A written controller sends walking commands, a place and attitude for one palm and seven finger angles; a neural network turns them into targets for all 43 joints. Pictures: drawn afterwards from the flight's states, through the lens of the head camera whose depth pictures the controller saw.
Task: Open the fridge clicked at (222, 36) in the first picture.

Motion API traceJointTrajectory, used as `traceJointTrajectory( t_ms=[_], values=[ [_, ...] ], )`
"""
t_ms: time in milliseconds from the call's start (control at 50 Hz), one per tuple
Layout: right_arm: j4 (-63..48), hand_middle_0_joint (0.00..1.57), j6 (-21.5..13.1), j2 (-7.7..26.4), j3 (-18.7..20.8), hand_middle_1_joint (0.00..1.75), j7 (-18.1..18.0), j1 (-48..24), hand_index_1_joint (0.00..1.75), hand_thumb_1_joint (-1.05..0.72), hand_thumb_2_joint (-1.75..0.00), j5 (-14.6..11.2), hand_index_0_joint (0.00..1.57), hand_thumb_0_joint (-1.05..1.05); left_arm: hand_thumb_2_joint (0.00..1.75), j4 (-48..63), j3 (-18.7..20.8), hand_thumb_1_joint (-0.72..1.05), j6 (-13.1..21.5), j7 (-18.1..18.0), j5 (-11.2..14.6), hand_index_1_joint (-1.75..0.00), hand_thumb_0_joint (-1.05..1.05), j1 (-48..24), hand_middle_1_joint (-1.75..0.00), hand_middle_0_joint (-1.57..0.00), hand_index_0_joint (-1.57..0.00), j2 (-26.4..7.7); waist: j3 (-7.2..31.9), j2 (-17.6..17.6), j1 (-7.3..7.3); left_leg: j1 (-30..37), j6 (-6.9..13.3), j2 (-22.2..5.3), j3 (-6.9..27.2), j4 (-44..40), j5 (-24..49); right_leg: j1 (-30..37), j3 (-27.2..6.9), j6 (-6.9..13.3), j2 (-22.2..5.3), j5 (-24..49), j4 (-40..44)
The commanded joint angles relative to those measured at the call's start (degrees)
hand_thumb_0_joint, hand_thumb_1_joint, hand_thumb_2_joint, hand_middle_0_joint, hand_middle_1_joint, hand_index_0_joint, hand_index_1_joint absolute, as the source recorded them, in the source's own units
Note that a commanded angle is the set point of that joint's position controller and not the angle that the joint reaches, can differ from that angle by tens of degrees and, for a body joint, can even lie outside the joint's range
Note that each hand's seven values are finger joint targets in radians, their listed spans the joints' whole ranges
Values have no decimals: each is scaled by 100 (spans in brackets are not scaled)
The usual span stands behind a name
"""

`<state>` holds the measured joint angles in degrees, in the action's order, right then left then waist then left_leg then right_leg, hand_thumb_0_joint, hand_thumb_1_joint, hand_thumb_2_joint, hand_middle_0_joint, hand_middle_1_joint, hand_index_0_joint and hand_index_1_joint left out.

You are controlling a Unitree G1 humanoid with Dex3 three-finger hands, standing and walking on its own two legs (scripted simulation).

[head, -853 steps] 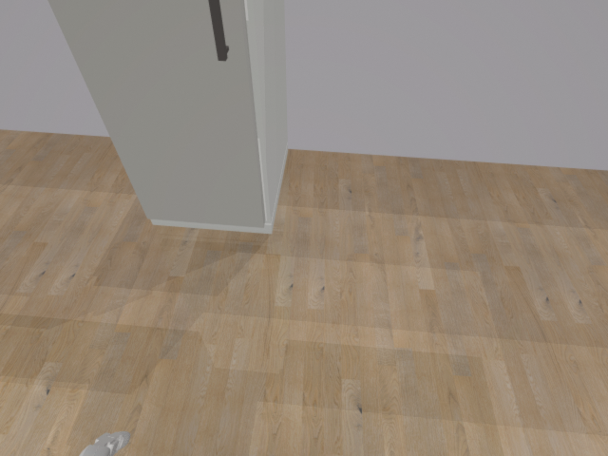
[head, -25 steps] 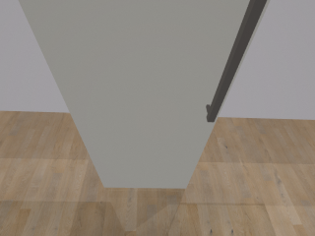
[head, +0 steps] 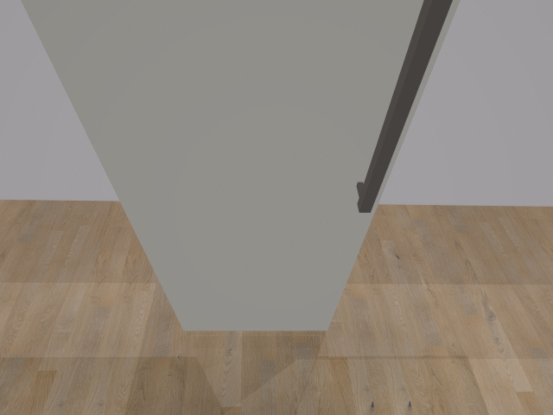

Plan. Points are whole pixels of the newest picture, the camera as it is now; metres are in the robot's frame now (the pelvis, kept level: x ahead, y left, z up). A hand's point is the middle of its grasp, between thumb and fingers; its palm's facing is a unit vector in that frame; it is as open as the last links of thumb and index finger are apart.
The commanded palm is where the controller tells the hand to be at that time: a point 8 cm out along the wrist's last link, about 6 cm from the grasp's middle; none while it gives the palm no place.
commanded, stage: look again from close up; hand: right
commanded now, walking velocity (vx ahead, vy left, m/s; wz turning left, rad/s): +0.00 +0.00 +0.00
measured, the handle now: (392, 109) +0.46 -0.13 +0.22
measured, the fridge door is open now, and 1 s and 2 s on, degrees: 0 0 0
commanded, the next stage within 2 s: raise the hand to about handle height in 0.10 s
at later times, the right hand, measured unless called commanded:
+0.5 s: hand (423, 365) +0.20 -0.18 +0.01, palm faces -0.03 +1.00 -0.03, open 7.9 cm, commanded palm +0.13 -0.25 -0.02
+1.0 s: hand (486, 358) +0.20 -0.25 +0.04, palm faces -0.01 +1.00 -0.07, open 10.9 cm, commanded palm +0.16 -0.29 +0.07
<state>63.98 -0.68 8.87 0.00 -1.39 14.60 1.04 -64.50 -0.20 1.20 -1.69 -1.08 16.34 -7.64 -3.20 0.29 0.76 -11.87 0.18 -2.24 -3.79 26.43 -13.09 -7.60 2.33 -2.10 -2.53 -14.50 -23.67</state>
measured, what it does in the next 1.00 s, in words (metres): stands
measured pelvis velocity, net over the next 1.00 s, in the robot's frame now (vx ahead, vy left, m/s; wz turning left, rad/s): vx -0.01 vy -0.03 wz -0.03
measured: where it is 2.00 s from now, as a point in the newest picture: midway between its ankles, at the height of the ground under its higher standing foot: outside the picture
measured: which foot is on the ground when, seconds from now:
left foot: down 0.00-1.00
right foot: down 0.00-1.00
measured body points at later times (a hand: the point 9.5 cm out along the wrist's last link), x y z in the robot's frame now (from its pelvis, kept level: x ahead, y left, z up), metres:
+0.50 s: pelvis -0.02 -0.01 -0.04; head +0.00 -0.01 +0.41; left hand +0.17 +0.26 -0.08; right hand +0.19 -0.23 +0.01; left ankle +0.01 +0.11 -0.74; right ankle -0.02 -0.14 -0.74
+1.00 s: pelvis -0.01 -0.03 -0.04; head +0.01 -0.03 +0.41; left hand +0.17 +0.17 -0.11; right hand +0.19 -0.30 +0.05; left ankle +0.01 +0.11 -0.74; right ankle -0.02 -0.14 -0.74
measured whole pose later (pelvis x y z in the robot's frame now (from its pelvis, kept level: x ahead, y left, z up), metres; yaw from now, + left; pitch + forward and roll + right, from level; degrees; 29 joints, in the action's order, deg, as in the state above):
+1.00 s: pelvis -0.01 -0.03 -0.04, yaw -2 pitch +5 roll +2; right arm -5.2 -9.5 17.8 15.7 21.1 21.0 -18.5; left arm -33.3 -4.4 15.6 -3.6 2.1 15.3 -10.0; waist 3.6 1.9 0.6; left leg -28.3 -1.6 -3.4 -4.9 44.6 -20.9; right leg -27.7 0.1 -0.1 -2.4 -25.6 -48.3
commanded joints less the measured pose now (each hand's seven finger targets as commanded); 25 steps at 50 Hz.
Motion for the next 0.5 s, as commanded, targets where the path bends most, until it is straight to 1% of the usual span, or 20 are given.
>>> traceJointTrajectory(
  t_ms=[0,20,100,160,180,200,220,240,260,280,300,320,340,360,380,400,420,440,460,480],
  values=[
    [-179,20,-84,617,141,30,-39,313,30,-90,-90,-37,20,0,90,135,77,90,59,-5,18,-30,0,431,-30,-20,-20,-524,-43,25,-15,137,166,-437,464,-529,447,-384,-204,237,-323,649,450],
    [-183,20,-87,608,140,30,-40,319,30,-90,-90,-21,20,0,90,126,86,90,64,-7,25,-30,0,449,-30,-20,-20,-479,-83,-41,-11,153,160,-426,448,-531,515,-376,-203,241,-331,685,454],
    [-192,20,-84,617,150,30,-39,307,30,-90,-90,-30,20,0,90,136,90,90,57,-5,19,-30,0,428,-30,-20,-20,-521,-117,5,-21,99,170,-441,485,-558,375,-419,-207,242,-312,618,459],
    [-196,20,-93,621,156,30,-44,307,30,-90,-90,-29,20,0,90,122,93,90,69,-11,21,-30,0,437,-30,-20,-20,-531,-30,18,-17,191,170,-436,454,-484,646,-374,-213,240,-328,784,432],
    [68,20,-168,743,127,30,-270,907,30,-90,-90,-6,20,0,90,513,155,90,98,50,95,-30,0,-262,-30,-20,-20,-778,83,-463,221,268,66,-820,842,-393,2982,-738,-15,89,-402,647,-856],
    [-8890,20,-1521,1898,686,32,-136,-3604,32,-88,-89,-1299,20,0,90,2495,170,90,1003,-232,379,-30,0,-193,-30,-20,-20,-1726,2904,812,-535,961,102,-257,483,-18,1876,643,-49,338,261,997,14],
    [-8566,20,-1441,2467,1294,33,-502,-2525,33,-85,-88,-970,20,0,90,2271,1,90,1440,-450,375,-30,0,-741,-30,-20,-20,-1155,2284,1388,-116,647,136,7,450,221,936,603,219,318,192,924,-27],
    [-7013,21,-641,323,-3,34,-476,393,34,-83,-87,-862,21,0,90,2495,64,90,1739,-400,334,-30,0,-572,-30,-20,-20,-920,1582,1190,-80,243,164,73,-139,321,255,-128,65,290,139,772,157],
    [-6530,21,-377,-184,-197,36,-445,572,36,-81,-86,-1100,21,0,90,2273,70,90,1848,-417,489,-30,0,-553,-30,-20,-20,-1055,790,333,-211,-190,42,93,-200,109,51,-540,-103,241,174,287,31],
    [-7025,21,-665,-6,-165,37,-341,46,37,-78,-85,-1165,21,0,90,2575,183,90,1987,-415,459,-30,0,-613,-30,-20,-20,-1245,137,-116,-395,-692,-54,74,-176,12,-465,-826,-214,285,205,-202,-153],
    [-6761,21,-1001,307,241,39,-230,155,39,-76,-84,-1114,21,0,90,2634,305,90,2073,-397,343,-30,0,-514,-30,-20,-20,-1336,94,-611,-408,-1086,-74,92,-176,28,-1039,-1159,-182,286,284,-462,-420],
    [-6226,21,-1315,341,452,40,6,683,40,-74,-83,-1120,21,0,90,2813,372,90,2114,-323,296,-30,0,-547,-30,-20,-20,-1343,-29,-931,-250,-1311,-49,89,-159,142,-1350,-1500,-162,245,344,-543,-684],
    [-5891,21,-1708,182,486,42,325,1184,42,-71,-82,-1190,21,0,90,2987,415,90,2126,-248,240,-30,0,-572,-30,-20,-20,-1307,112,-1383,-87,-1501,-43,109,-155,374,-1607,-1833,-116,200,362,-584,-929],
    [-5486,22,-2113,73,596,43,709,1833,43,-69,-81,-1292,22,0,90,3169,485,90,2120,-152,213,-30,0,-666,-30,-20,-20,-1288,137,-1594,113,-1652,-20,114,-98,629,-1771,-2242,-50,150,375,-642,-1206],
    [-5318,22,-2533,79,690,45,1124,2109,45,-67,-80,-1417,22,0,90,3325,527,90,2075,-40,200,-30,0,-727,-30,-20,-20,-1315,198,-1593,171,-1692,10,103,-18,861,-1722,-2541,-24,110,395,-648,-1465],
    [-5296,22,-2923,266,923,47,1528,2206,47,-64,-79,-1514,22,0,90,3544,584,90,2022,65,190,-30,0,-824,-30,-20,-20,-1376,325,-1502,183,-1671,59,79,70,1061,-1529,-2735,1,93,432,-602,-1731],
    [-5087,22,-3183,725,1400,48,1967,2331,48,-62,-78,-1570,22,0,90,3733,659,90,1933,176,208,-30,0,-825,-30,-20,-20,-1489,515,-986,266,-1512,163,29,226,1275,-1118,-2710,39,86,463,-381,-1980],
    [-5437,22,-3298,920,1472,50,2294,2165,50,-60,-77,-1607,22,0,90,3972,640,90,1887,203,257,-30,0,-937,-30,-20,-20,-1488,813,-646,280,-1455,173,-53,324,1420,-785,-2808,97,133,496,-261,-2134],
    [-5621,22,-3190,1150,1738,51,2431,2107,51,-57,-76,-1658,22,0,90,4143,646,90,1813,177,308,-30,0,-984,-30,-20,-20,-1451,1092,-640,370,-1369,153,-63,393,1515,-599,-2904,145,183,505,-182,-2184],
    [-5958,22,-2997,1144,1817,53,2488,2080,53,-55,-75,-1782,22,0,90,4339,629,90,1730,137,342,-30,0,-1040,-30,-20,-20,-1413,1338,-467,418,-1267,120,-58,427,1561,-501,-2887,192,214,523,-115,-2210]
  ],
)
